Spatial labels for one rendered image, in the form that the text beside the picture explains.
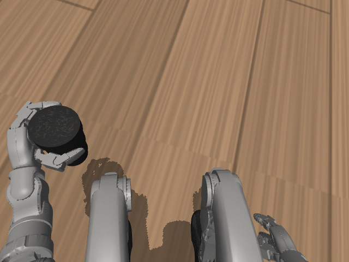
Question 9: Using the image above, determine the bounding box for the right robot hand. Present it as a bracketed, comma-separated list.
[254, 213, 297, 262]

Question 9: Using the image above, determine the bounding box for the cup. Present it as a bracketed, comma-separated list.
[27, 105, 88, 166]

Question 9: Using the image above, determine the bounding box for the left robot hand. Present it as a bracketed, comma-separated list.
[7, 101, 85, 172]

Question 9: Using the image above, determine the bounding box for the left robot arm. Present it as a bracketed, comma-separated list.
[0, 166, 55, 262]

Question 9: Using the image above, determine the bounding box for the right robot foot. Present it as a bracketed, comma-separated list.
[191, 210, 214, 262]

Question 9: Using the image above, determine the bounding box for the right robot arm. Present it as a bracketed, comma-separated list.
[279, 250, 308, 262]

